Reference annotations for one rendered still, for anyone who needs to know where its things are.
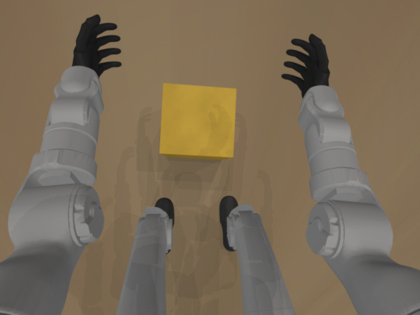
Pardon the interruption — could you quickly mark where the robot left forearm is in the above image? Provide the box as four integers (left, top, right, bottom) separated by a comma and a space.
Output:
8, 66, 104, 244

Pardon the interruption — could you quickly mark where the robot right shin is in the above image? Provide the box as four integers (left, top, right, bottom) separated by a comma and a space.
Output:
227, 204, 263, 238

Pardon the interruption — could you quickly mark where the robot left shin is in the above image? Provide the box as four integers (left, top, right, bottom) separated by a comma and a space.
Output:
136, 207, 168, 230

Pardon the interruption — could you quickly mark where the robot shin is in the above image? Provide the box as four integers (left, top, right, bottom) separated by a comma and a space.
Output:
227, 204, 263, 238
136, 207, 168, 230

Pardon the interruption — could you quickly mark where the carton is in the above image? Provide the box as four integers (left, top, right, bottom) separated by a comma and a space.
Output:
159, 83, 236, 160

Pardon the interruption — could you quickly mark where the right robot hand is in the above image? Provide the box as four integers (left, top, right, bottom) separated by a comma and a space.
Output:
282, 34, 330, 98

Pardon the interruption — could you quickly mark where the left robot hand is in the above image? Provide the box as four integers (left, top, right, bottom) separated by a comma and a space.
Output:
72, 14, 121, 78

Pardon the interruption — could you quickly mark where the left robot upper arm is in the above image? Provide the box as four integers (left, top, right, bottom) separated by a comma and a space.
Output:
0, 183, 104, 315

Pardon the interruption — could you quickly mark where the right robot upper arm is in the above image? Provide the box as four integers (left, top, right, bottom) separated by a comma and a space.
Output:
305, 199, 420, 315

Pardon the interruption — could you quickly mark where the robot right forearm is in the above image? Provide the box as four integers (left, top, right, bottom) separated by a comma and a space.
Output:
298, 85, 393, 250

